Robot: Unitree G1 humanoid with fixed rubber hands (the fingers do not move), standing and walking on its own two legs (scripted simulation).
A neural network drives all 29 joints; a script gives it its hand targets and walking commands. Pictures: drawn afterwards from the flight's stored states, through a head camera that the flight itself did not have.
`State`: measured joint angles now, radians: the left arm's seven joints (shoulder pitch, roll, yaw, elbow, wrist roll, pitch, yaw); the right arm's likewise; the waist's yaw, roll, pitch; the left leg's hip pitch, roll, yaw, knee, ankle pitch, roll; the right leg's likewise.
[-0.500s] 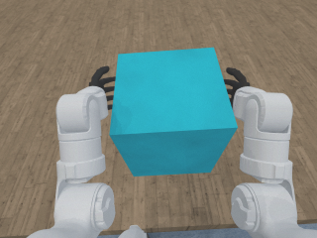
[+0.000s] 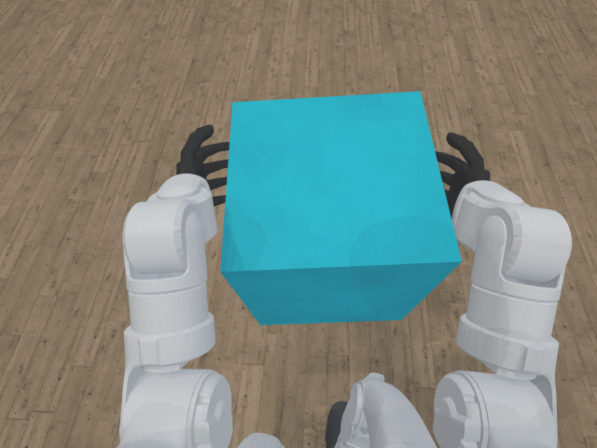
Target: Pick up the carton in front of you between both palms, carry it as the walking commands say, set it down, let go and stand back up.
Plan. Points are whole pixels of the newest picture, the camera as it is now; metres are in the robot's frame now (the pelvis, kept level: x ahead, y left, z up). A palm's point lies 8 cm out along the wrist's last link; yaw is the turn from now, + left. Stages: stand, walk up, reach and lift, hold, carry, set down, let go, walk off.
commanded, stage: carry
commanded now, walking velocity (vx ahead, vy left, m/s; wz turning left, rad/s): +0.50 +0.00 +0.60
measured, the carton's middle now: (328, 225) +0.39 +0.01 +0.04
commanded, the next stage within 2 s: none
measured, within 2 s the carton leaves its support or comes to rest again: neither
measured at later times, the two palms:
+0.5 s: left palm out of the picture +0.70 +0.22 +0.29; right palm out of the picture +0.74 -0.07 +0.29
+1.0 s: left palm out of the picture +0.96 +0.21 +0.15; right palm out of the picture +0.98 -0.09 +0.15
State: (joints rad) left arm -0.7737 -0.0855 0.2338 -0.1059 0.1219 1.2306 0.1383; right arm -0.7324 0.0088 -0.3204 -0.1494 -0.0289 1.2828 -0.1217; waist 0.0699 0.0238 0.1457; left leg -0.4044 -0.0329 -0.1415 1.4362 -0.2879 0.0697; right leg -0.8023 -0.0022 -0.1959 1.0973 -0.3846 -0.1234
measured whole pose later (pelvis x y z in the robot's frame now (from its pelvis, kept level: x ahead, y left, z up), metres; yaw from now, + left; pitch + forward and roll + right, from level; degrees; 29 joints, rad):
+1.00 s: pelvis +0.68 +0.03 +0.09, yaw +6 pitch +5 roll -2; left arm -0.31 -0.17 0.16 -0.22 0.14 1.15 0.10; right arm -0.26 0.15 -0.21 -0.30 -0.13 1.19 -0.07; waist 0.04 0.02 0.02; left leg -0.40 0.03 0.02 1.27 -0.44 -0.05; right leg -0.36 0.04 -0.19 0.44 -0.16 -0.09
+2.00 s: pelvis +1.26 -0.05 +0.10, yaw -22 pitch +4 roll +0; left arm -0.17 -0.14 0.10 -0.33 0.11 1.18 0.09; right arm -0.13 0.13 -0.09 -0.37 -0.12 1.21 -0.09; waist -0.01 0.01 -0.08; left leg -0.62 0.13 0.12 0.72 -0.17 -0.03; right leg -0.09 0.02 -0.15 0.26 -0.25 -0.06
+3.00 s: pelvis +1.88 -0.25 +0.11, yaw -7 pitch +4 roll +2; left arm -0.12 -0.13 0.11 -0.36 0.10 1.16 0.09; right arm -0.12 0.13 -0.06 -0.38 -0.12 1.20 -0.09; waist 0.01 0.01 -0.08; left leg -0.64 0.11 0.09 0.79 -0.12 -0.02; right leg -0.11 -0.02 -0.19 0.22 -0.20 -0.06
